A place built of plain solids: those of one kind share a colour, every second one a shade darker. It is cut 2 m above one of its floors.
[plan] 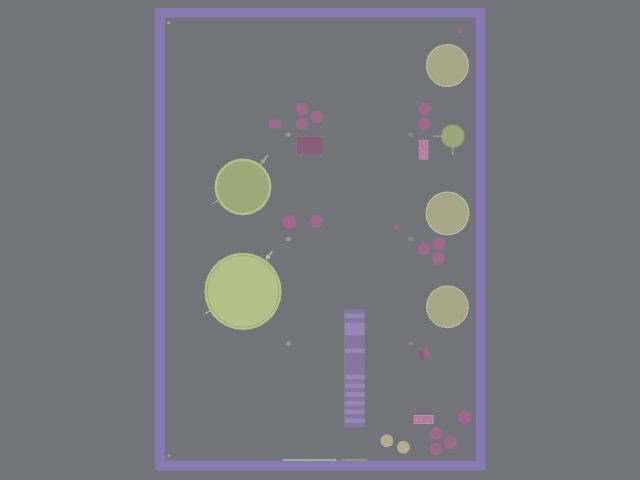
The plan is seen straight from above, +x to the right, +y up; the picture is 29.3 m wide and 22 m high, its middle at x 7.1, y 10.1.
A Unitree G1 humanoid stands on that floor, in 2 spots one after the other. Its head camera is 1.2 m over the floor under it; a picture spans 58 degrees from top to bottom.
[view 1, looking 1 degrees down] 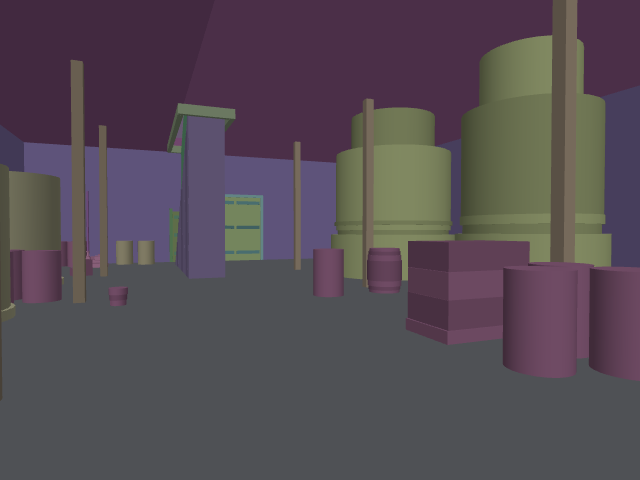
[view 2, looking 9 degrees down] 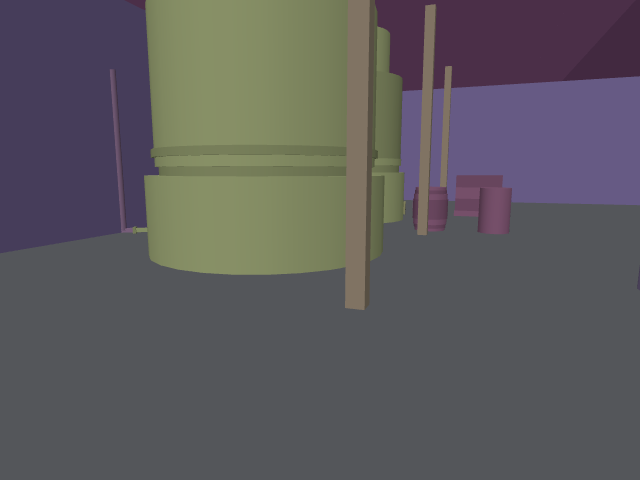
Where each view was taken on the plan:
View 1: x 10.20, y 18.58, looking -112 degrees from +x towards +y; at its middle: wall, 20.04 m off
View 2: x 6.62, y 1.70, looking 110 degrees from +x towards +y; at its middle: still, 5.21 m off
